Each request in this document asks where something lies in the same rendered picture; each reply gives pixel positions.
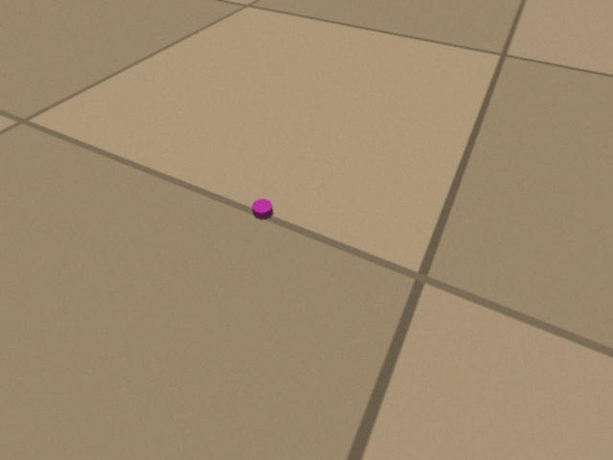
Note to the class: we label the tin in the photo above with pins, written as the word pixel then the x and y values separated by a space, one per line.
pixel 262 208

